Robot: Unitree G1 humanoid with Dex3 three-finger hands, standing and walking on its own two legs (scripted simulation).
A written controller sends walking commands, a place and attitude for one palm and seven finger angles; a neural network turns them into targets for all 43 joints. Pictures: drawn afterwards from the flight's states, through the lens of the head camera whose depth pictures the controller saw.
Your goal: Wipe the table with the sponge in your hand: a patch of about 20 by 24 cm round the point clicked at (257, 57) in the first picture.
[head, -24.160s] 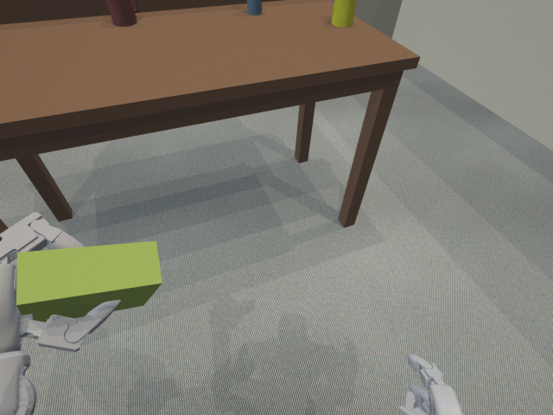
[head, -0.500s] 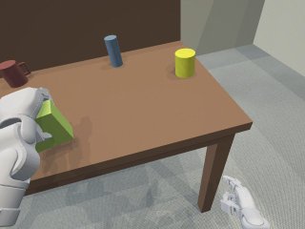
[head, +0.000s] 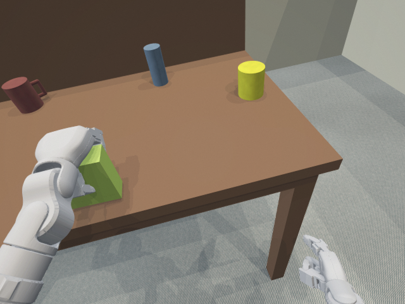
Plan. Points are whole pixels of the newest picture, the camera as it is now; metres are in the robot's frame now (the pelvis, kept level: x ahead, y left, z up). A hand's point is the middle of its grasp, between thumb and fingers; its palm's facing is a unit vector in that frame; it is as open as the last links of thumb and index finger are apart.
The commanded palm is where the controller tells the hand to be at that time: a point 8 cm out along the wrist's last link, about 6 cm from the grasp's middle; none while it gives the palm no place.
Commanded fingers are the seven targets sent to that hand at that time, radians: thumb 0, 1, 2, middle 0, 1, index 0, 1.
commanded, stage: move the sponge above the wiping area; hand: left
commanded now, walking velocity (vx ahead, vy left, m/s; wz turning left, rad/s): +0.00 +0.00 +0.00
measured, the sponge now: (88, 184) +0.29 +0.29 +0.10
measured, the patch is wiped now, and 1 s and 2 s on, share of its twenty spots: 0.05 0.05 0.15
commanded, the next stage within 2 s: lower the sponge onto the table in 0.56 s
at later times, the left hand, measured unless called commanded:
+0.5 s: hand (92, 175) +0.28 +0.25 +0.15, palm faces +0.00 -0.06 -1.00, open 8.9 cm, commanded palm +0.25 +0.28 +0.26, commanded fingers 0.00 0.10 1.30 -1.20 -1.60 -1.20 -1.60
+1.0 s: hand (80, 160) +0.29 +0.27 +0.18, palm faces +0.09 +0.01 -1.00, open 8.9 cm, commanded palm +0.26 +0.29 +0.26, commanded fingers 0.00 0.10 1.30 -1.20 -1.60 -1.20 -1.60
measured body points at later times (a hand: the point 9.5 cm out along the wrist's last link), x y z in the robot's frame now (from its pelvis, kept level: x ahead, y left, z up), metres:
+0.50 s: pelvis +0.01 +0.00 +0.00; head +0.00 -0.05 +0.45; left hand +0.28 +0.25 +0.20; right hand +0.26 -0.20 -0.08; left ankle +0.04 +0.09 -0.74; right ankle +0.00 -0.09 -0.74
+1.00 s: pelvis +0.00 -0.01 +0.00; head +0.00 -0.05 +0.45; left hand +0.28 +0.27 +0.23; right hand +0.24 -0.22 -0.09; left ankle +0.04 +0.09 -0.74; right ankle +0.00 -0.09 -0.74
